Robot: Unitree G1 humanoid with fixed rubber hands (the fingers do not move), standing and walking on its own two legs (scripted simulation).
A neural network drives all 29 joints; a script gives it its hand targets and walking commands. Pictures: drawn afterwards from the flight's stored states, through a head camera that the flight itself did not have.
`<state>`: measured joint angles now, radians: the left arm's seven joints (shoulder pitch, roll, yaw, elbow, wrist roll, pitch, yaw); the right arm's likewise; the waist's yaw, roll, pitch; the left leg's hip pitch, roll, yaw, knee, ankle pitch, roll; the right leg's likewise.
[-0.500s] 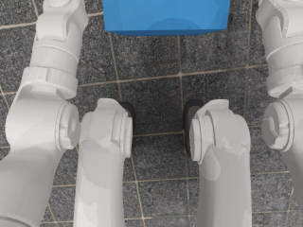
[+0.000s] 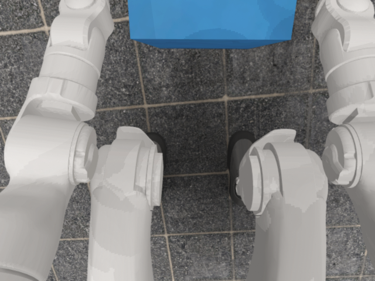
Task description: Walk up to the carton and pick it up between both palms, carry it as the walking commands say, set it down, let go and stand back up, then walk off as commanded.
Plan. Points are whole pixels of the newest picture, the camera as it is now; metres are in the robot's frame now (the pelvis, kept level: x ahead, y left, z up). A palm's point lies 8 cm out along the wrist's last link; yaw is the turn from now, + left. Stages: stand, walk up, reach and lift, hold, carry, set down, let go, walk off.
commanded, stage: reach and lift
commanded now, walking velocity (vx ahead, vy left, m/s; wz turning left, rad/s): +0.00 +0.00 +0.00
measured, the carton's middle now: out of the picture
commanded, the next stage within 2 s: none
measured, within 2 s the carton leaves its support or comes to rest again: leaves its support in 1.24 s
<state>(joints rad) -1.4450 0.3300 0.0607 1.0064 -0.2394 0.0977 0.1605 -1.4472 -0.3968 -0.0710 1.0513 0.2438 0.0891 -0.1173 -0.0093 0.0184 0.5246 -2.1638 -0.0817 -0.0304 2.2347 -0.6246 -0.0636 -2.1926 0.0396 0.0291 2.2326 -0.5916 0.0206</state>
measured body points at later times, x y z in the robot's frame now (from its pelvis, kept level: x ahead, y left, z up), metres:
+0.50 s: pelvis +0.00 +0.00 +0.00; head +0.38 -0.01 +0.22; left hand +0.56 +0.13 -0.20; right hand +0.55 -0.17 -0.20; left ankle +0.11 +0.13 -0.33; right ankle +0.11 -0.12 -0.33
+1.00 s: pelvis +0.00 +0.00 -0.01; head +0.37 -0.02 +0.23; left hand +0.56 +0.13 -0.19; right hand +0.56 -0.17 -0.20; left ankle +0.11 +0.13 -0.33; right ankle +0.11 -0.12 -0.33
